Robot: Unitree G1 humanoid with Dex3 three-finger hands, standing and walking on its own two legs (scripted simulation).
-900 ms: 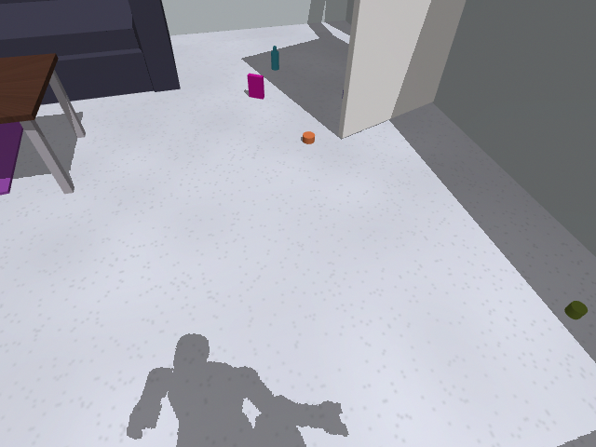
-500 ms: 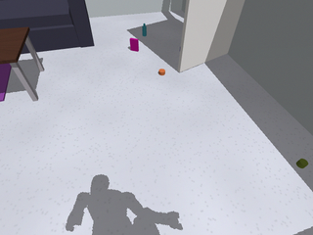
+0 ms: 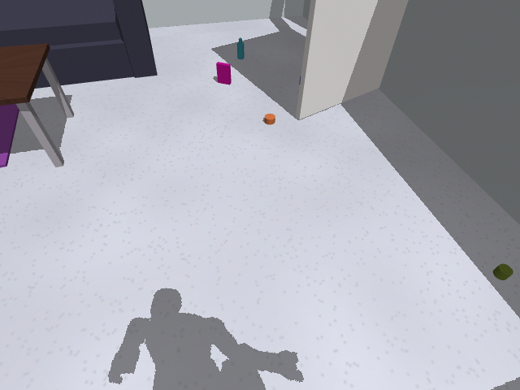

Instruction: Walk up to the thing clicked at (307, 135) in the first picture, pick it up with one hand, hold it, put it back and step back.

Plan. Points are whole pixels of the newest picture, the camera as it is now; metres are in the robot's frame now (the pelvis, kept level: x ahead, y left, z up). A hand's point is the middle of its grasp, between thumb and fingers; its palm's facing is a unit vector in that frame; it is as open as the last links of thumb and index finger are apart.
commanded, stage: stand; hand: left
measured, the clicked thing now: (269, 119) +1.85 -0.10 -0.76
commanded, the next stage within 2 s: walk up in 0.22 s
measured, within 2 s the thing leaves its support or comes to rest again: neither
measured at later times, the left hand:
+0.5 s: hand (97, 377) +0.19 +0.27 -0.13, palm faces -0.26 -0.85 -0.45, open 7.4 cm
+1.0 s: hand (152, 224) +0.54 +0.27 -0.18, palm faces -0.54 -0.66 -0.52, open 7.4 cm
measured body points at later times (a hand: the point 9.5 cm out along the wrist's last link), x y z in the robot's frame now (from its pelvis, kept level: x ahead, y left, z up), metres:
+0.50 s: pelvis +0.06 -0.01 -0.02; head +0.04 -0.05 +0.43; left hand +0.20 +0.31 -0.10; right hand +0.06 -0.36 -0.14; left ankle +0.00 +0.12 -0.75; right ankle +0.07 -0.16 -0.72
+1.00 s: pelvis +0.35 +0.01 -0.05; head +0.36 -0.01 +0.40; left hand +0.57 +0.30 -0.14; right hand +0.28 -0.36 -0.13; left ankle +0.53 +0.06 -0.75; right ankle +0.11 -0.15 -0.73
